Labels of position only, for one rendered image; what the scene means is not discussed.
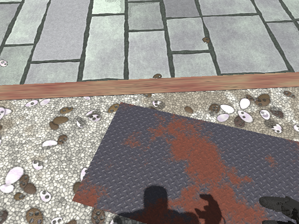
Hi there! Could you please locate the robot right hand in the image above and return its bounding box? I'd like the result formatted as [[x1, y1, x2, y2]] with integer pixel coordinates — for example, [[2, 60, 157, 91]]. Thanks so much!
[[259, 196, 299, 224]]

